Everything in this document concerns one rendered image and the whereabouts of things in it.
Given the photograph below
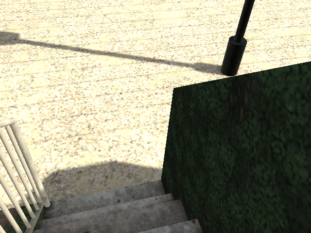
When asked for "stairs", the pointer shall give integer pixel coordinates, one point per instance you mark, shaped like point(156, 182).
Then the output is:
point(139, 208)

